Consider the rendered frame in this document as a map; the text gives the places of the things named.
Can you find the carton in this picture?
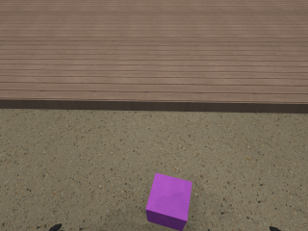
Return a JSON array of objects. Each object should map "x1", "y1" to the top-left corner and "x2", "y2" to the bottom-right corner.
[{"x1": 145, "y1": 173, "x2": 193, "y2": 231}]

